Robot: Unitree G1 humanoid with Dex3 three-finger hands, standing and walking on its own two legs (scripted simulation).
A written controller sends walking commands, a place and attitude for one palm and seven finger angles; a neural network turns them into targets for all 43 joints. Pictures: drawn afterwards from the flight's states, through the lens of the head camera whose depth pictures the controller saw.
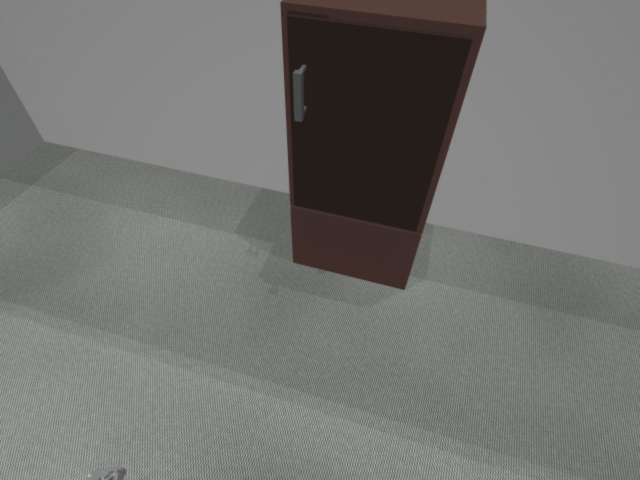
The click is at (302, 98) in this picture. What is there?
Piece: cupboard door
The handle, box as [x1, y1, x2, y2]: [293, 65, 306, 121]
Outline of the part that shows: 306,65 302,65 298,70 295,70 293,72 294,120 298,121 302,120 303,113 306,109 306,106 303,105 303,72 306,68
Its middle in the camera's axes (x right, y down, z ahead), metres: -0.05 -0.37 +1.00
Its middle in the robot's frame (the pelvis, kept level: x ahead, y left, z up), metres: +1.00 +0.10 +0.00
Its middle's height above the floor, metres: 0.77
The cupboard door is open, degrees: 0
